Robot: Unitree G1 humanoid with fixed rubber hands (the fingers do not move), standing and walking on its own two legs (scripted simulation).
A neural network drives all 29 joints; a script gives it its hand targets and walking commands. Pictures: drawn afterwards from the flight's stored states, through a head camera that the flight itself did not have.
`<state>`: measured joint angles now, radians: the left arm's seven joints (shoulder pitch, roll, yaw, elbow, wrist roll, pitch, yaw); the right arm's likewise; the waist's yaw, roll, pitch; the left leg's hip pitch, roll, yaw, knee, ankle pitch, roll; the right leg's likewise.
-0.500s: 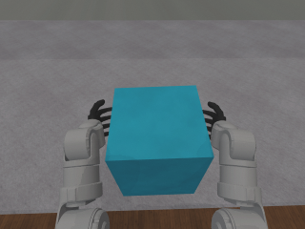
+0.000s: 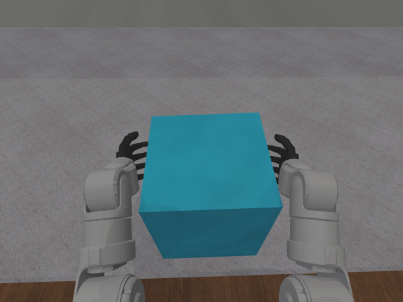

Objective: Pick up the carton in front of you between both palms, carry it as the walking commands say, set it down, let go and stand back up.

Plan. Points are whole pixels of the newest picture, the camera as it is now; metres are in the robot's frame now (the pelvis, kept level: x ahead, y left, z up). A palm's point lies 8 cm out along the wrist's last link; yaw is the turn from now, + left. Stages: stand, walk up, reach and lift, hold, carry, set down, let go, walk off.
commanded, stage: carry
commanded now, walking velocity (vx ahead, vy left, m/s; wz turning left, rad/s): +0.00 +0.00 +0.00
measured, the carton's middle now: (207, 190) +0.33 +0.00 +0.05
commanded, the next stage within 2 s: none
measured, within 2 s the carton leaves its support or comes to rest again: neither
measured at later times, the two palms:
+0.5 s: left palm (127, 168) +0.33 +0.15 +0.12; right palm (287, 170) +0.33 -0.15 +0.12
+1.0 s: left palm (118, 143) +0.41 +0.19 +0.11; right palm (257, 146) +0.41 -0.11 +0.11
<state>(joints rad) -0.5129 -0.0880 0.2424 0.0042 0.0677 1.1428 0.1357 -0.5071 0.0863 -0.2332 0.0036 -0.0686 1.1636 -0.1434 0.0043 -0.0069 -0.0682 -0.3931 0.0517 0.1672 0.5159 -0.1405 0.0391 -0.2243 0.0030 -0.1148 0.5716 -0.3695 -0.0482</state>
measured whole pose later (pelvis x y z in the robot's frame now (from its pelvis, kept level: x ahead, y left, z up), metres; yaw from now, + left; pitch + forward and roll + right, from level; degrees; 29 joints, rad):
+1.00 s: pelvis +0.08 +0.04 -0.01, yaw +0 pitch +3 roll +0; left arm -0.50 -0.05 0.23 0.03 0.03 1.13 0.14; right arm -0.49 0.11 -0.23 0.03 -0.09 1.14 -0.14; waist -0.01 -0.02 -0.09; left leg -0.39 -0.02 0.14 0.63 -0.29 0.09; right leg -0.37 -0.02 -0.04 1.06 -0.51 -0.02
